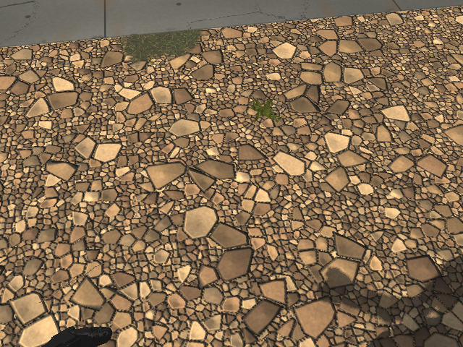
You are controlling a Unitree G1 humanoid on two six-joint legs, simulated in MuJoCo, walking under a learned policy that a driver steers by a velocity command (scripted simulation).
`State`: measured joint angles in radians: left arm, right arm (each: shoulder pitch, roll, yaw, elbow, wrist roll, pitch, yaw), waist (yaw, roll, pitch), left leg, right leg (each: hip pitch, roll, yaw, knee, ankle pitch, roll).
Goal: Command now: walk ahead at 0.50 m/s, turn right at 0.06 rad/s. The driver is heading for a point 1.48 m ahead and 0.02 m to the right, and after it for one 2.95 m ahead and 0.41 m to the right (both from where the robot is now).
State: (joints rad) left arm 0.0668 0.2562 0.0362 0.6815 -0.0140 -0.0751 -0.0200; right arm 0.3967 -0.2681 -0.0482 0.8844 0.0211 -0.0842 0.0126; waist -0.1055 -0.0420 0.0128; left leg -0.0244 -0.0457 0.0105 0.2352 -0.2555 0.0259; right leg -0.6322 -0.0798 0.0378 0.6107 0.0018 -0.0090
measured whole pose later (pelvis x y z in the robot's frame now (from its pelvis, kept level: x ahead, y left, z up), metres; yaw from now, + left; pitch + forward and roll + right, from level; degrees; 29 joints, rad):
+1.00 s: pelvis +0.54 +0.01 +0.00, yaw +0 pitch +2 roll +1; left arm 0.12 0.28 0.05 0.78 -0.01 -0.07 0.00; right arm 0.35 -0.27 -0.05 0.88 0.00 -0.08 0.01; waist -0.07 -0.04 0.01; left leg -0.07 -0.07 0.05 0.22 -0.18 0.06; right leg -0.68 -0.13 0.05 0.74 0.00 0.01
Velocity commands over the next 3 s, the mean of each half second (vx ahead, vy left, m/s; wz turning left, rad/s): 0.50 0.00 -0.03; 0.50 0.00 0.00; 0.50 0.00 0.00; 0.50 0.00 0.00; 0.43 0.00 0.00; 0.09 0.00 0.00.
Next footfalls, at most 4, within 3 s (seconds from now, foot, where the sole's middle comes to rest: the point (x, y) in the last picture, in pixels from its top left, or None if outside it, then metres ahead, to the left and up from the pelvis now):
0.10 right None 0.23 -0.13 -0.78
0.66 left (184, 329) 0.53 0.10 -0.78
1.18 right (255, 235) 0.82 -0.14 -0.78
1.74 left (178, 171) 1.12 0.10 -0.78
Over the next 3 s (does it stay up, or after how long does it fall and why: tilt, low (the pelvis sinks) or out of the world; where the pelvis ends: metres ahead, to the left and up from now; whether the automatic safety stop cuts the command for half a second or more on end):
stays up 1.45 -0.02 -0.01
